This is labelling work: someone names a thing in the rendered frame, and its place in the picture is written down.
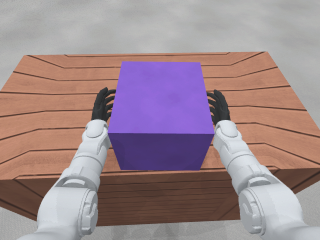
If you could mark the robot left upper arm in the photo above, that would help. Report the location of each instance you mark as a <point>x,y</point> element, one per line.
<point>67,213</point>

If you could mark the pedestal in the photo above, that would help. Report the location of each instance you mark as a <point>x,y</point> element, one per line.
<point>48,100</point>

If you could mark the robot right forearm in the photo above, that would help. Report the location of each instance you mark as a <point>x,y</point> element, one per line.
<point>241,164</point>

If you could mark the robot left forearm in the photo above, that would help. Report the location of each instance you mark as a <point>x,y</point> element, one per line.
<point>88,162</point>

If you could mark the carton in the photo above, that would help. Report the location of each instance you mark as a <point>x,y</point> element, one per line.
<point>160,119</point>

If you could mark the robot right upper arm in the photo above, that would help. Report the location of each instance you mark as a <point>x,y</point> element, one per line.
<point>272,212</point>

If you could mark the left robot hand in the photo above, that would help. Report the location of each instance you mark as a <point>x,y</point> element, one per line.
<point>101,108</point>

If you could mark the right robot hand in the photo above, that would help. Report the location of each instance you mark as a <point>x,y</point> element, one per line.
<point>220,110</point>

